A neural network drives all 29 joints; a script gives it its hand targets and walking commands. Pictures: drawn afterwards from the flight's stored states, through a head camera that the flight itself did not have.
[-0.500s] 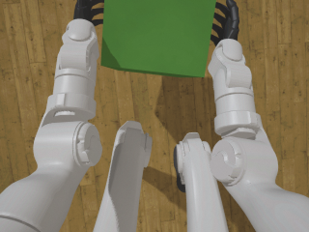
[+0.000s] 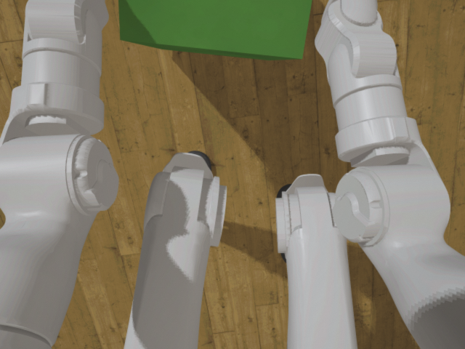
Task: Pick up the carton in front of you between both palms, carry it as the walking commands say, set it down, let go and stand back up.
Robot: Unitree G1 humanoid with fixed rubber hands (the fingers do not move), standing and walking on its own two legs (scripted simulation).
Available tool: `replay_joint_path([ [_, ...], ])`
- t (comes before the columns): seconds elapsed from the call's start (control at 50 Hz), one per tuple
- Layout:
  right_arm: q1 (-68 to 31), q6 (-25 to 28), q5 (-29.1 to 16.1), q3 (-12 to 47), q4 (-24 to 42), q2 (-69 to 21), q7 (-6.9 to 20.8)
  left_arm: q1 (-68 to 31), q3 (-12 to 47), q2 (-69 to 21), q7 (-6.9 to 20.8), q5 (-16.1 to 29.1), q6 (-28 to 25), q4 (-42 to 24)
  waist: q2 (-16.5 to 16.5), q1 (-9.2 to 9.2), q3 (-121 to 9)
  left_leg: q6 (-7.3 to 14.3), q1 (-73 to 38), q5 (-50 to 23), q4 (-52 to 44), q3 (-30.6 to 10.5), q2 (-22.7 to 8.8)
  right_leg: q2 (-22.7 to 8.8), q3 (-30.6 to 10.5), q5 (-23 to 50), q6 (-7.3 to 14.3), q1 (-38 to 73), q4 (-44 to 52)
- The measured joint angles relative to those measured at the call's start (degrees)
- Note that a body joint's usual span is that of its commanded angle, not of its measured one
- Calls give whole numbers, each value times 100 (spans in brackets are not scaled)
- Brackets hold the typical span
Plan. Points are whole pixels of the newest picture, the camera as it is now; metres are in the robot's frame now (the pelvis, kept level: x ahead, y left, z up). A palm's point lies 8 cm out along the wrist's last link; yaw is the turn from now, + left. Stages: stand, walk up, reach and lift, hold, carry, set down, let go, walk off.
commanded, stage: set down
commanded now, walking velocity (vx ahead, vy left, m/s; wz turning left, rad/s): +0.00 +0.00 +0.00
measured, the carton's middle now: out of the picture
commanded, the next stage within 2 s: none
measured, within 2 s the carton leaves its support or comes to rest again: rests again in 0.18 s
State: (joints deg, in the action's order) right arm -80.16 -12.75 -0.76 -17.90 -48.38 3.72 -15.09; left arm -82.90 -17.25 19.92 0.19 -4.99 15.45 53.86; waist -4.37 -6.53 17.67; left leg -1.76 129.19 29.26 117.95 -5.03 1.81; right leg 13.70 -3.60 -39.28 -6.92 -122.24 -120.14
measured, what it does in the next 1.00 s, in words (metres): stands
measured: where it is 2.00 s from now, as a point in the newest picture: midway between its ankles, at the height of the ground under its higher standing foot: (240, 224)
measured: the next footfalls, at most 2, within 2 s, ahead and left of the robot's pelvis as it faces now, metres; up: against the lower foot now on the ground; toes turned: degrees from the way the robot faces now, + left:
none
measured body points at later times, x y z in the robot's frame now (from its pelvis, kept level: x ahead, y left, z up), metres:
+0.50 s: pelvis -0.01 +0.00 -0.02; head +0.36 +0.06 +0.22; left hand +0.52 +0.29 -0.20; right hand +0.56 -0.02 -0.19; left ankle +0.12 +0.13 -0.37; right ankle +0.09 -0.13 -0.37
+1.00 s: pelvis -0.01 +0.00 -0.03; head +0.37 +0.06 +0.20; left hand +0.52 +0.29 -0.21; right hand +0.56 -0.02 -0.20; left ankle +0.12 +0.13 -0.37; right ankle +0.09 -0.12 -0.37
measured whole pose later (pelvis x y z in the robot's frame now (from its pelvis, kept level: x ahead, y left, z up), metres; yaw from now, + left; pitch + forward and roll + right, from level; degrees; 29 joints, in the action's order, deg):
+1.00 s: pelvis -0.01 +0.00 -0.03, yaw +0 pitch +35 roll -2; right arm -87.4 -9.0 7.2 -21.8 -54.3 4.9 -5.7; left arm -86.7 -25.9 23.5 8.9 -9.5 10.3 60.0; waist -3.8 -6.1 26.0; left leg -0.5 128.6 29.4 123.0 -2.9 -1.3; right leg 11.3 -2.2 -38.2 -5.3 -123.1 -125.9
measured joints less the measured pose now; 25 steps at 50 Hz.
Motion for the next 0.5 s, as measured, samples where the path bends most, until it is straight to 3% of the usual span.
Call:
replay_joint_path([
  [0.3,-302,75,-25,126,-535,127,185,-29,-105,163,213,-25,-68,330,-79,-27,279,6,-15,4,288,70,-163,16,57,97,71,-103,-326],
  [0.5,-618,142,250,-66,-773,200,461,-308,-309,290,462,-215,-61,556,-23,-20,504,76,-16,-48,370,153,-246,-40,56,168,81,-131,-426],
])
